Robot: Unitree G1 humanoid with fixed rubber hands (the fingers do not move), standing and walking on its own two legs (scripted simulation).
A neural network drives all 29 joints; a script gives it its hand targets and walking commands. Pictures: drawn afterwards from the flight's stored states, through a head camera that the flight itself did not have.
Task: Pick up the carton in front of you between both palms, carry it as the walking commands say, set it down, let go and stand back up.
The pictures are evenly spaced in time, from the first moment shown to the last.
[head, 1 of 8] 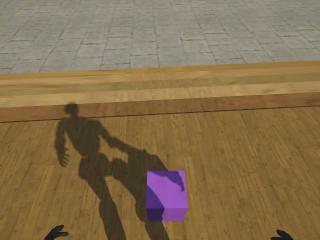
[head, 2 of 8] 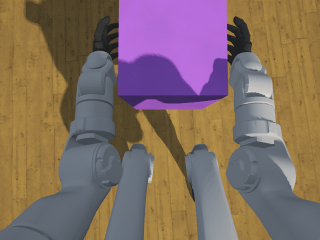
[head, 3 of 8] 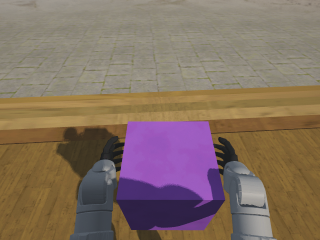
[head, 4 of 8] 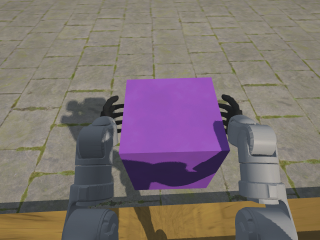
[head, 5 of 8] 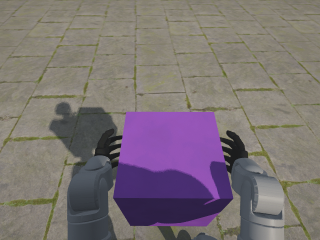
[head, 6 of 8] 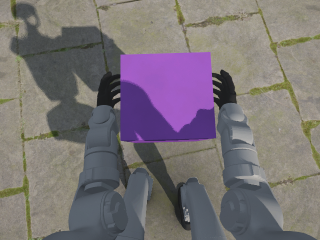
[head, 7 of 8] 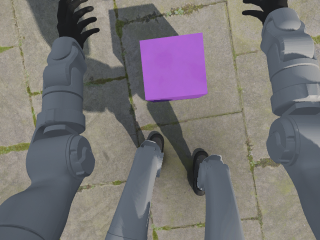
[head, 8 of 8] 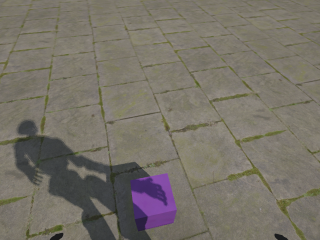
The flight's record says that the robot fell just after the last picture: no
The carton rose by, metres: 0.69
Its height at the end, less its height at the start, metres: -0.61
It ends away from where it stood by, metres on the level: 4.78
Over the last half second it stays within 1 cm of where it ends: yes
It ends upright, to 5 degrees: yes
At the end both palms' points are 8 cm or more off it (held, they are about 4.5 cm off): yes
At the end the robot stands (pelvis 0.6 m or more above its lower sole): yes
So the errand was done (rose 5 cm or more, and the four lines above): yes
